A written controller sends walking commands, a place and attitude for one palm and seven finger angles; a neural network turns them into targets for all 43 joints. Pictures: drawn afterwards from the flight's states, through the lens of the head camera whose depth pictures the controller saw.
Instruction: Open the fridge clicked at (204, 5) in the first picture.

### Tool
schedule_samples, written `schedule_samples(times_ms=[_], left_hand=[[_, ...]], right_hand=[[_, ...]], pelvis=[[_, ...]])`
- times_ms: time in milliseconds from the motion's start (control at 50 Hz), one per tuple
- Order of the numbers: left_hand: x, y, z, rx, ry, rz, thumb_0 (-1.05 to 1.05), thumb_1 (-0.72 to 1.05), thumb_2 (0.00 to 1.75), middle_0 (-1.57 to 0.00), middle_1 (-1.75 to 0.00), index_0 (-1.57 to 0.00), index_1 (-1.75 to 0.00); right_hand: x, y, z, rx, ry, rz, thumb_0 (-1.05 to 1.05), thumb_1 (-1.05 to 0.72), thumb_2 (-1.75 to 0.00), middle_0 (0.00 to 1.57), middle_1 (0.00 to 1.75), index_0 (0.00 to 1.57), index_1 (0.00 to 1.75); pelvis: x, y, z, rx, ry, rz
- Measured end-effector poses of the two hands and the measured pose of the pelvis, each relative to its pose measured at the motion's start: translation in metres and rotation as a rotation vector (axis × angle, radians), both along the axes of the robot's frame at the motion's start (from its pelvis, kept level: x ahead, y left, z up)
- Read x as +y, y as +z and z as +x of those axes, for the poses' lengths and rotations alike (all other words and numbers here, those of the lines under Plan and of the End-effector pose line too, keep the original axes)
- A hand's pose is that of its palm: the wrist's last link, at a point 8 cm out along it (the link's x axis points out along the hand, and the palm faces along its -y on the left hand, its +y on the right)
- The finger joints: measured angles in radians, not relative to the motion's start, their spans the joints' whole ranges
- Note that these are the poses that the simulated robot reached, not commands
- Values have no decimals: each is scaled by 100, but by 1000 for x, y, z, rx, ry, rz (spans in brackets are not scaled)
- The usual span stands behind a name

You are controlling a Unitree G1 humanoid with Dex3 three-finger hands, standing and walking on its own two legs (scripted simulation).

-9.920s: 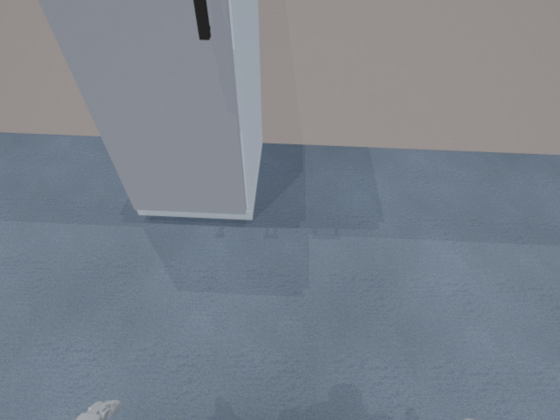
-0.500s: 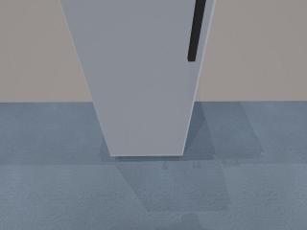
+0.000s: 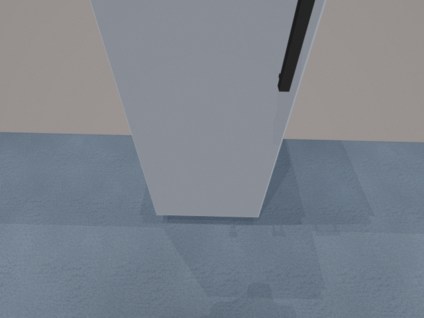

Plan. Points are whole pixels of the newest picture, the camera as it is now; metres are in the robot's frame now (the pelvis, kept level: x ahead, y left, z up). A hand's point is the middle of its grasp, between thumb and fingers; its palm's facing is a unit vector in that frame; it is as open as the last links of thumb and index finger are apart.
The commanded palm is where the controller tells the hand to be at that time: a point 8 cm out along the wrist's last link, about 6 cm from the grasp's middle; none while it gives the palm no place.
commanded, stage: come to a stop and stand still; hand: right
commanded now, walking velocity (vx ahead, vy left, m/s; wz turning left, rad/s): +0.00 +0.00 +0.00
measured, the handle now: (293, 36) +0.66 -0.14 +0.22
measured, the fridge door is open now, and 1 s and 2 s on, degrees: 0 0 0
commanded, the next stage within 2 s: look again from close up in 0.72 s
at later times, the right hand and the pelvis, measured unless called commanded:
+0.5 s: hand out of the picture +0.02 -0.15 -0.17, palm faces +0.02 +0.98 -0.19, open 7.3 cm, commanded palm none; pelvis +0.03 +0.02 +0.00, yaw +0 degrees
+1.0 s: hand out of the picture +0.00 -0.14 -0.17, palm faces +0.04 +0.99 -0.17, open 7.4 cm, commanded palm none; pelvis +0.02 +0.02 +0.00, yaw -1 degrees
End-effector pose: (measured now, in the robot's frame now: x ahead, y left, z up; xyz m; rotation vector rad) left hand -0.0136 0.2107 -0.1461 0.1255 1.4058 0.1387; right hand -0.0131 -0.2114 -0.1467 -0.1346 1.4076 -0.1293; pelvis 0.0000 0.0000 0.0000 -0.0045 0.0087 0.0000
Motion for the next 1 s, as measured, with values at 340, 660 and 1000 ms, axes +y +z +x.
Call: schedule_samples(times_ms=[340,660,1000], left_hand=[[16,-1,31,-15,-10,13,1,92,90,-20,-29,-20,-30],[24,0,32,-8,-18,14,1,92,90,-20,-29,-20,-30],[21,0,17,23,-19,6,1,91,90,-20,-29,-20,-30]], right_hand=[[5,3,30,-27,-1,-23,2,-92,-90,20,30,20,30],[15,3,26,-24,-11,-13,1,-92,-90,20,30,20,30],[23,2,12,-4,-27,4,1,-91,-90,20,30,20,30]], pelvis=[[11,0,24,-6,0,-1],[19,1,25,-13,-5,1],[21,2,20,-14,-12,1]])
